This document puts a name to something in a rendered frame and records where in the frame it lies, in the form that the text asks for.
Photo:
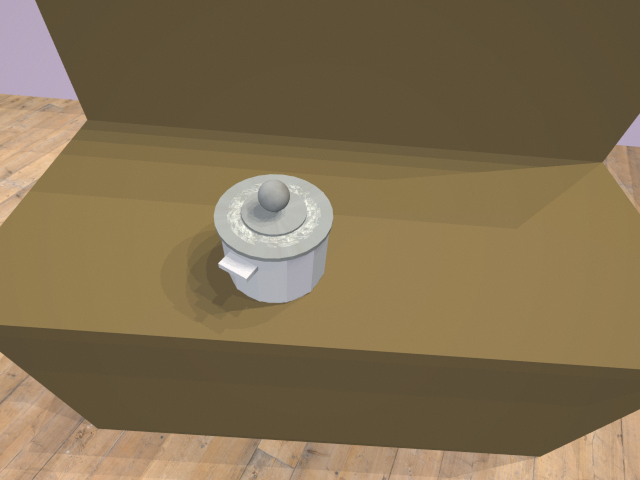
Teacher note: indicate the knob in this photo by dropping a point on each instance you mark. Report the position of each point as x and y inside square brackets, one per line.
[273, 195]

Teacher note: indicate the table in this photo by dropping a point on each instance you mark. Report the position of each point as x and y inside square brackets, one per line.
[481, 290]

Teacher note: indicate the pot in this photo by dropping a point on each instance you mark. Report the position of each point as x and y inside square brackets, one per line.
[275, 282]

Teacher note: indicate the lid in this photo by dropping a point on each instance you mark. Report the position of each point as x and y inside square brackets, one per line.
[256, 233]

